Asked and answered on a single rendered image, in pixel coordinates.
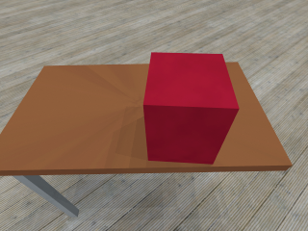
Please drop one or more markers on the table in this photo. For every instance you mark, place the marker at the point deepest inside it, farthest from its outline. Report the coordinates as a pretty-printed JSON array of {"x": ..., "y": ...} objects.
[{"x": 89, "y": 119}]

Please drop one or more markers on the carton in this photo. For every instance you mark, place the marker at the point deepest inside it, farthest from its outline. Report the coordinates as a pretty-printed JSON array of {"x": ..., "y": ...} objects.
[{"x": 189, "y": 106}]

